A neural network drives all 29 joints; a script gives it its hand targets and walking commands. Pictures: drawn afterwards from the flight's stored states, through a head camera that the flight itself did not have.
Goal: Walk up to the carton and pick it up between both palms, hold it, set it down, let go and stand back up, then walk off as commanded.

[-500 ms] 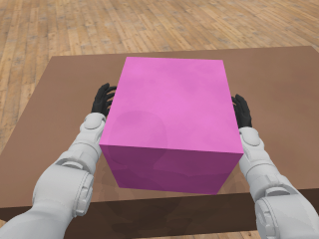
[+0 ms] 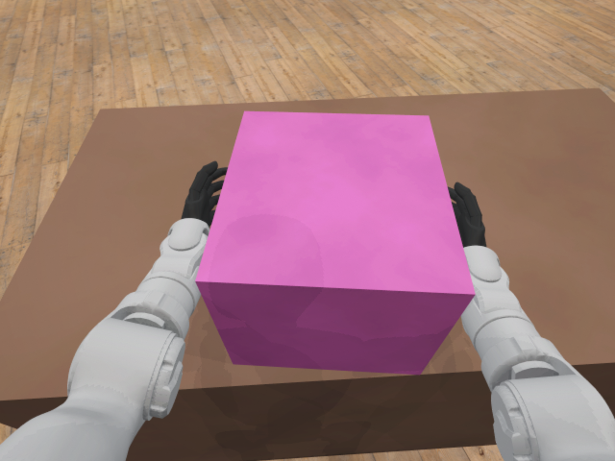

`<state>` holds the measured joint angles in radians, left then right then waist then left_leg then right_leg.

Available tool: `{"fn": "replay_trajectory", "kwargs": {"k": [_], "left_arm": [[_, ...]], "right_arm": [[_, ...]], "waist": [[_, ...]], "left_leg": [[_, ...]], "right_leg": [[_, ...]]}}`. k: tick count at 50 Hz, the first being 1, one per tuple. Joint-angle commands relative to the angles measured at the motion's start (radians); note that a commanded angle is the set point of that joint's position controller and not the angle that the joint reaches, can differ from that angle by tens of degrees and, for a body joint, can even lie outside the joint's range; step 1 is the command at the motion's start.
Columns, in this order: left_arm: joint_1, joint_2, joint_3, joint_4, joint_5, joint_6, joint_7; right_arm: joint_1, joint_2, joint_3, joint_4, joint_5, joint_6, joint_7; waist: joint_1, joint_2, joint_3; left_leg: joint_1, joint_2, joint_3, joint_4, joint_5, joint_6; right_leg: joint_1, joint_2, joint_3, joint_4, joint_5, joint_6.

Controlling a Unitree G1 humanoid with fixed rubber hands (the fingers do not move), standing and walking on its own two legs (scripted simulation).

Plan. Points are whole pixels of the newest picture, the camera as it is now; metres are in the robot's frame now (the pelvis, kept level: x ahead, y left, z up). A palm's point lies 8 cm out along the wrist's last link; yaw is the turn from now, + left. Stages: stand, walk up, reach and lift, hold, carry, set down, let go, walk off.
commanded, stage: reach and lift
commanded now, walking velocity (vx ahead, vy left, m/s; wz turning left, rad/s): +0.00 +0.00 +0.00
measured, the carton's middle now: (330, 240) +0.42 -0.05 +0.03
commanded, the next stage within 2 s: none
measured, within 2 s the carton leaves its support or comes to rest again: leaves its support in 0.62 s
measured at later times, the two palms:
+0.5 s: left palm (199, 216) +0.44 +0.14 +0.09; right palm (466, 241) +0.38 -0.23 +0.07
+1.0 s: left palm (200, 217) +0.42 +0.13 +0.11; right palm (481, 239) +0.37 -0.23 +0.09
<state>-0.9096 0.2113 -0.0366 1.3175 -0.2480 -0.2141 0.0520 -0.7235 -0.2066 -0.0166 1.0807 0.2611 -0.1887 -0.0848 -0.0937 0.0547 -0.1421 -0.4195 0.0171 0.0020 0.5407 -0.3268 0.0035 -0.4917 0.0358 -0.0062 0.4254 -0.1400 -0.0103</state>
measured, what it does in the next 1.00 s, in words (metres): stands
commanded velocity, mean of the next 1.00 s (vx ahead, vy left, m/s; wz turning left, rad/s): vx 0.00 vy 0.00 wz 0.00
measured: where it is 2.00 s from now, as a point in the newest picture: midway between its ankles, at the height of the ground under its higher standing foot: outside the picture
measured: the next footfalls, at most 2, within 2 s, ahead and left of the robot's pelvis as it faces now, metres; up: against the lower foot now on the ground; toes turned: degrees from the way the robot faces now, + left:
none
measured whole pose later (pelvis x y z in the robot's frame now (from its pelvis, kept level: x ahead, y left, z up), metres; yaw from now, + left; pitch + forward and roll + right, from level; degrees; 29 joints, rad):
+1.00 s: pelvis -0.02 -0.01 +0.00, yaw +1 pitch +11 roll +0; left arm -0.89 0.21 0.00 1.31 -0.14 -0.25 0.07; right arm -0.71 -0.16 -0.12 1.00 0.10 -0.14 -0.09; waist -0.10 0.05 -0.18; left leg -0.40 0.00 0.00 0.47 -0.26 0.00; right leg -0.49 0.02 -0.01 0.41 -0.11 -0.01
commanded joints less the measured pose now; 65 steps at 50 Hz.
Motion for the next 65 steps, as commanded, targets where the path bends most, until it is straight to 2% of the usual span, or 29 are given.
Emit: {"fn": "replay_trajectory", "kwargs": {"k": [1, 7, 11, 18, 19, 20, 22, 24, 26, 30, 33, 35, 37, 38, 39, 42, 43, 45, 46, 49, 50, 51, 52, 55, 56, 58, 60, 62, 65], "left_arm": [[-0.486, -0.091, -0.020, -0.154, 0.084, -0.077, 0.009], [-0.460, -0.132, -0.028, -0.192, 0.110, -0.078, 0.006], [-0.462, -0.158, -0.017, -0.175, 0.117, -0.083, -0.001], [-0.480, -0.216, 0.008, -0.200, 0.168, -0.097, -0.024], [-0.466, -0.218, 0.026, -0.209, 0.177, -0.106, -0.026], [-0.479, -0.290, 0.018, -0.213, 0.185, -0.102, -0.042], [-0.485, -0.330, 0.038, -0.183, 0.225, -0.105, -0.058], [-0.498, -0.473, 0.038, -0.242, 0.257, -0.121, -0.086], [-0.582, -0.702, -0.063, -0.298, 0.242, -0.154, -0.131], [-0.587, -0.767, -0.122, -0.306, 0.217, -0.180, -0.141], [-0.583, -0.751, -0.074, -0.298, 0.239, -0.185, -0.141], [-0.615, -0.766, -0.052, -0.316, 0.245, -0.180, -0.140], [-0.606, -0.746, -0.047, -0.279, 0.246, -0.177, -0.141], [-0.616, -0.763, -0.055, -0.326, 0.240, -0.167, -0.138], [-0.590, -0.754, -0.042, -0.305, 0.236, -0.154, -0.141], [-0.615, -0.740, -0.059, -0.337, 0.209, -0.141, -0.137], [-0.605, -0.741, -0.057, -0.314, 0.209, -0.128, -0.138], [-0.605, -0.746, -0.066, -0.347, 0.197, -0.105, -0.133], [-0.624, -0.731, -0.066, -0.350, 0.188, -0.097, -0.132], [-0.661, -0.763, -0.110, -0.416, 0.135, -0.089, -0.120], [-0.684, -0.786, -0.138, -0.463, 0.112, -0.086, -0.110], [-0.717, -0.774, -0.136, -0.483, 0.118, -0.086, -0.106], [-0.701, -0.781, -0.152, -0.513, 0.112, -0.075, -0.104], [-0.613, -0.735, -0.087, -0.465, 0.150, -0.010, -0.113], [-0.618, -0.740, -0.103, -0.527, 0.135, -0.005, -0.112], [-0.543, -0.700, -0.050, -0.485, 0.169, 0.040, -0.114], [-0.536, -0.693, -0.032, -0.520, 0.189, 0.094, -0.119], [-0.504, -0.657, 0.005, -0.531, 0.208, 0.142, -0.136], [-0.524, -0.686, -0.015, -0.610, 0.198, 0.185, -0.135]], "right_arm": [[-0.544, 0.036, -0.061, -0.138, -0.094, -0.029, 0.013], [-0.519, 0.051, -0.078, -0.129, -0.121, -0.032, 0.009], [-0.529, 0.084, -0.077, -0.147, -0.138, -0.035, 0.015], [-0.524, 0.164, -0.086, -0.188, -0.181, -0.048, 0.036], [-0.497, 0.185, -0.094, -0.187, -0.207, -0.054, 0.035], [-0.520, 0.239, -0.088, -0.190, -0.218, -0.052, 0.049], [-0.523, 0.294, -0.096, -0.180, -0.252, -0.053, 0.063], [-0.537, 0.434, -0.047, -0.266, -0.274, -0.068, 0.095], [-0.592, 0.685, 0.048, -0.351, -0.291, -0.084, 0.147], [-0.626, 0.695, 0.111, -0.401, -0.257, -0.101, 0.161], [-0.618, 0.704, 0.112, -0.381, -0.270, -0.083, 0.166], [-0.592, 0.689, 0.094, -0.352, -0.282, -0.075, 0.173], [-0.598, 0.686, 0.093, -0.334, -0.285, -0.062, 0.173], [-0.626, 0.702, 0.107, -0.372, -0.270, -0.063, 0.176], [-0.609, 0.695, 0.101, -0.374, -0.267, -0.050, 0.169], [-0.646, 0.704, 0.128, -0.412, -0.238, -0.033, 0.173], [-0.632, 0.710, 0.132, -0.395, -0.241, -0.019, 0.172], [-0.655, 0.735, 0.162, -0.423, -0.207, 0.007, 0.178], [-0.657, 0.729, 0.142, -0.411, -0.211, 0.019, 0.173], [-0.721, 0.771, 0.207, -0.511, -0.164, 0.026, 0.174], [-0.724, 0.782, 0.223, -0.541, -0.154, 0.037, 0.173], [-0.705, 0.778, 0.219, -0.512, -0.164, 0.051, 0.174], [-0.719, 0.801, 0.243, -0.552, -0.146, 0.056, 0.172], [-0.656, 0.759, 0.238, -0.511, -0.141, 0.106, 0.170], [-0.646, 0.785, 0.261, -0.530, -0.126, 0.115, 0.168], [-0.647, 0.779, 0.281, -0.528, -0.115, 0.144, 0.164], [-0.649, 0.749, 0.281, -0.534, -0.092, 0.179, 0.157], [-0.658, 0.734, 0.286, -0.553, -0.086, 0.204, 0.147], [-0.714, 0.738, 0.304, -0.624, -0.061, 0.218, 0.141]], "waist": [[-0.032, -0.017, -0.527], [-0.038, -0.010, -0.531], [-0.020, -0.013, -0.511], [-0.038, 0.005, -0.518], [-0.023, -0.016, -0.535], [-0.041, -0.019, -0.541], [-0.020, -0.003, -0.521], [-0.025, 0.002, -0.601], [-0.023, 0.009, -0.664], [-0.046, 0.019, -0.702], [-0.019, -0.006, -0.626], [-0.043, -0.022, -0.601], [-0.034, -0.021, -0.573], [-0.016, -0.039, -0.604], [-0.040, -0.045, -0.574], [-0.014, -0.057, -0.597], [-0.026, -0.090, -0.562], [0.006, -0.048, -0.566], [-0.014, -0.093, -0.548], [0.009, -0.081, -0.664], [-0.002, -0.081, -0.688], [-0.011, -0.072, -0.650], [0.014, -0.058, -0.684], [0.019, -0.100, -0.568], [0.033, -0.121, -0.610], [0.069, -0.128, -0.548], [0.054, -0.126, -0.487], [0.068, -0.147, -0.436], [0.076, -0.106, -0.487]], "left_leg": [[0.080, 0.008, -0.034, -0.034, 0.387, -0.080], [0.116, 0.014, -0.044, -0.038, 0.422, -0.085], [0.088, 0.009, -0.039, -0.040, 0.418, -0.089], [0.120, 0.006, -0.035, -0.056, 0.433, -0.083], [0.115, 0.005, -0.032, -0.058, 0.445, -0.088], [0.121, 0.003, -0.033, -0.064, 0.455, -0.085], [0.097, 0.002, -0.026, -0.078, 0.451, -0.087], [0.127, -0.010, -0.029, -0.078, 0.516, -0.081], [0.149, -0.023, -0.046, -0.071, 0.564, -0.080], [0.108, -0.044, -0.051, -0.073, 0.597, -0.071], [0.039, -0.051, -0.042, -0.121, 0.473, -0.049], [0.051, -0.050, -0.049, -0.139, 0.434, -0.043], [0.050, -0.050, -0.049, -0.143, 0.399, -0.040], [0.044, -0.055, -0.039, -0.152, 0.401, -0.029], [0.058, -0.060, -0.041, -0.157, 0.391, -0.027], [0.025, -0.059, -0.030, -0.171, 0.357, -0.016], [0.011, -0.062, -0.030, -0.180, 0.320, -0.005], [0.016, -0.061, -0.022, -0.197, 0.285, -0.004], [-0.004, -0.061, -0.029, -0.204, 0.270, 0.003], [-0.002, -0.059, -0.031, -0.194, 0.284, 0.010], [0.023, -0.061, -0.037, -0.191, 0.303, 0.005], [0.022, -0.061, -0.043, -0.184, 0.289, 0.002], [0.015, -0.063, -0.039, -0.187, 0.294, 0.003], [-0.016, -0.068, -0.035, -0.221, 0.236, 0.022], [-0.006, -0.068, -0.032, -0.223, 0.256, 0.025], [-0.011, -0.072, -0.021, -0.237, 0.241, 0.039], [0.011, -0.078, -0.020, -0.251, 0.276, 0.032], [0.006, -0.083, -0.019, -0.256, 0.273, 0.040], [0.028, -0.086, -0.018, -0.248, 0.306, 0.024]], "right_leg": [[0.194, -0.012, -0.039, 0.040, 0.298, -0.003], [0.200, -0.005, -0.046, 0.029, 0.323, -0.002], [0.226, -0.012, -0.041, 0.029, 0.329, -0.008], [0.286, -0.016, -0.044, 0.021, 0.356, -0.012], [0.325, -0.018, -0.038, 0.029, 0.381, -0.009], [0.351, -0.015, -0.041, 0.023, 0.399, -0.007], [0.385, -0.023, -0.032, 0.024, 0.420, -0.011], [0.466, -0.018, -0.027, 0.024, 0.514, -0.002], [0.514, -0.015, -0.020, 0.027, 0.562, 0.004], [0.627, -0.024, -0.014, 0.051, 0.693, 0.008], [0.697, -0.034, 0.001, 0.039, 0.628, 0.016], [0.685, -0.038, -0.001, 0.023, 0.577, 0.023], [0.680, -0.040, -0.002, 0.018, 0.531, 0.014], [0.685, -0.042, 0.008, 0.018, 0.533, 0.014], [0.685, -0.039, 0.004, 0.012, 0.543, 0.021], [0.697, -0.040, 0.006, 0.012, 0.503, 0.020], [0.688, -0.044, 0.011, 0.010, 0.473, 0.018], [0.683, -0.044, 0.011, 0.004, 0.414, 0.011], [0.678, -0.039, 0.010, -0.004, 0.400, 0.018], [0.686, -0.038, 0.016, 0.005, 0.395, 0.018], [0.673, -0.028, 0.011, 0.001, 0.395, 0.022], [0.653, -0.031, 0.016, 0.006, 0.364, 0.023], [0.662, -0.032, 0.022, 0.006, 0.376, 0.017], [0.694, -0.041, 0.026, -0.011, 0.332, 0.027], [0.699, -0.035, 0.027, -0.008, 0.354, 0.028], [0.725, -0.041, 0.044, -0.020, 0.358, 0.030], [0.745, -0.034, 0.040, -0.026, 0.384, 0.027], [0.772, -0.047, 0.046, -0.025, 0.412, 0.032], [0.790, -0.037, 0.051, -0.032, 0.418, 0.029]]}}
